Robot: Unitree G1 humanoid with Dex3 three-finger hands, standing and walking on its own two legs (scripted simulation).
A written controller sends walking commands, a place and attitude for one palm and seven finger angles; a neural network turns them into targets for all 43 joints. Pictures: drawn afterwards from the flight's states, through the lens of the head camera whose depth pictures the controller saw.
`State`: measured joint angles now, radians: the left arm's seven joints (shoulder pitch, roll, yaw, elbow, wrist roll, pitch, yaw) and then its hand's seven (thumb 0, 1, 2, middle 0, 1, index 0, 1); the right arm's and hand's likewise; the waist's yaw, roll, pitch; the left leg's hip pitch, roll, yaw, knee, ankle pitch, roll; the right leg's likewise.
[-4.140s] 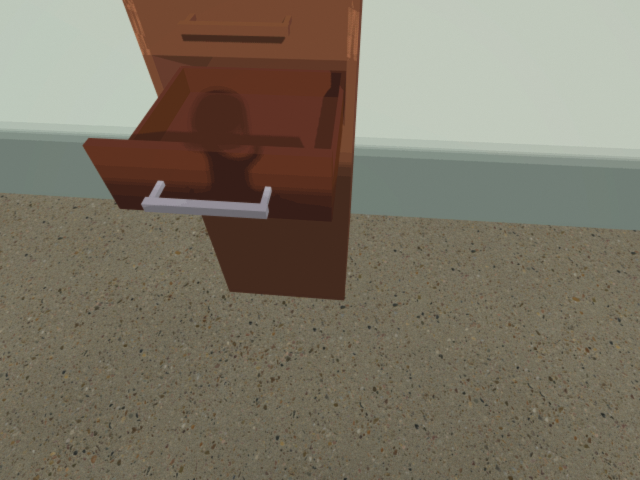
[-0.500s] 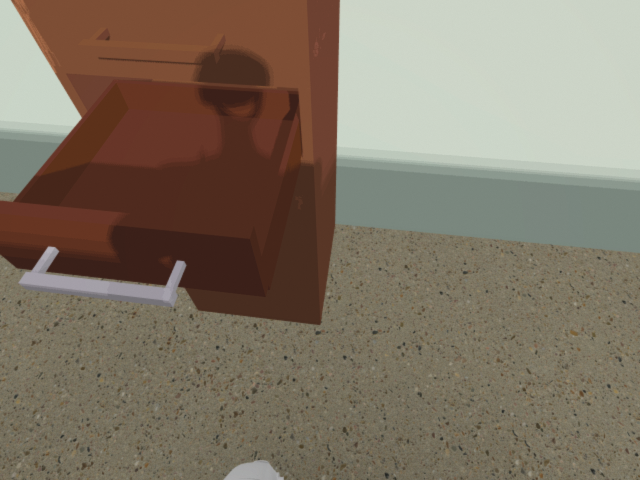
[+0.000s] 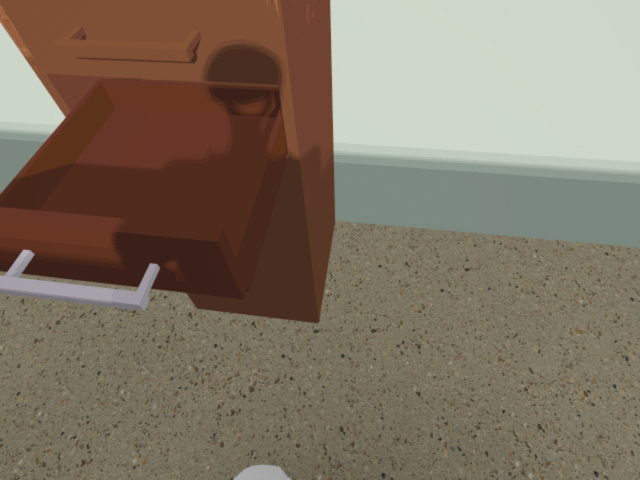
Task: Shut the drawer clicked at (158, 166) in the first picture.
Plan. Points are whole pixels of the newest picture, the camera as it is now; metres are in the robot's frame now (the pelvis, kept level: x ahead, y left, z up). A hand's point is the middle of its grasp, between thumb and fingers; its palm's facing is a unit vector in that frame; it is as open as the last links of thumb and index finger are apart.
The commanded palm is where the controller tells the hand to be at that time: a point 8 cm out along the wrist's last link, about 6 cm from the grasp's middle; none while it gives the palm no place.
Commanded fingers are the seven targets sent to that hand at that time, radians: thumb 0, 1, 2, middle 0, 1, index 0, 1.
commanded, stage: come to a stop and stand still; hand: left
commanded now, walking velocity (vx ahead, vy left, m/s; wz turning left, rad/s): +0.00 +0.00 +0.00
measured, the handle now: (78, 279) +0.33 +0.33 +0.05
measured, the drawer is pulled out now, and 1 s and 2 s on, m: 0.30 0.30 0.30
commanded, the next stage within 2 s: look again from close up in 0.82 s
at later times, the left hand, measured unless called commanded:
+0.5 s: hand out of the picture +0.01 +0.19 -0.17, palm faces +0.00 -0.97 -0.23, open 7.4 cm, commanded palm none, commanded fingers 0.00 0.90 0.90 -0.20 -0.30 -0.20 -0.30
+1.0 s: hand out of the picture -0.04 +0.19 -0.17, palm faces -0.01 -0.98 -0.19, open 7.4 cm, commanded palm none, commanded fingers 0.00 0.90 0.90 -0.20 -0.30 -0.20 -0.30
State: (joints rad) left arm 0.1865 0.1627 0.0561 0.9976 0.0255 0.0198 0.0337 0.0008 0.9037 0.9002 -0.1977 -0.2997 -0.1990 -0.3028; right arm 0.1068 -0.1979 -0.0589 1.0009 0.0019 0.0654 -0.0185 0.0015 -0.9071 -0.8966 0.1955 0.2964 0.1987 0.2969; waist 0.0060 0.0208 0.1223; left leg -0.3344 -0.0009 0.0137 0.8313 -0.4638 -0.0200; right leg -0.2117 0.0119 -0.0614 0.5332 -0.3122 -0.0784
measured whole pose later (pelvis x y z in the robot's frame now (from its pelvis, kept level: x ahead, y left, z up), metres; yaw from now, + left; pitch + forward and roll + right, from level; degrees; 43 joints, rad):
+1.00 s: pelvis -0.03 +0.02 +0.00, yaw -2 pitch -1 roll +1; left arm 0.31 0.13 -0.02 1.12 0.01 -0.01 0.03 0.00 0.90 0.90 -0.20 -0.30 -0.20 -0.30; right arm 0.31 -0.16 0.02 1.12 -0.01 -0.03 -0.03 0.00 -0.91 -0.90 0.20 0.30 0.20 0.30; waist 0.00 0.01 0.03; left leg -0.16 -0.02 0.06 0.43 -0.25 0.02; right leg -0.23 0.01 -0.02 0.48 -0.24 -0.04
